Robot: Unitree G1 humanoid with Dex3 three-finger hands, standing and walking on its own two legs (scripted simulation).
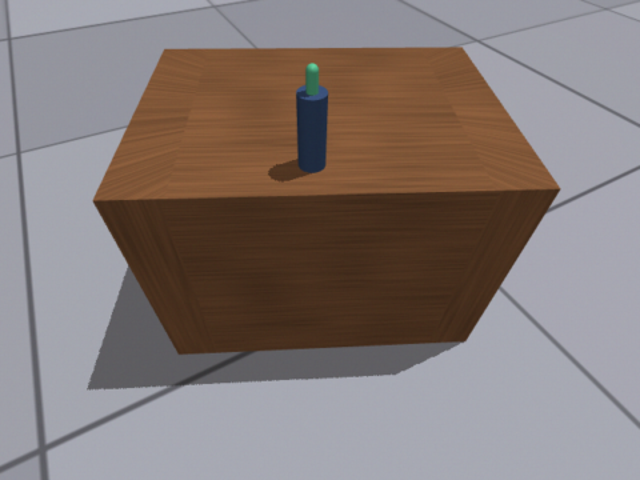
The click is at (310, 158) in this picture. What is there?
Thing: necked bottle
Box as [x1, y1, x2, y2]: [296, 63, 327, 172]
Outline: 311,63 306,67 306,84 299,87 296,91 298,165 304,171 316,172 321,170 325,165 327,90 318,84 318,68 315,64
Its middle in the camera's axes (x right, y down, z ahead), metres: -0.02 -0.25 +0.81
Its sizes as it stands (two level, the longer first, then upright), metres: 0.062 0.062 0.228
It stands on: a support 0.70 m high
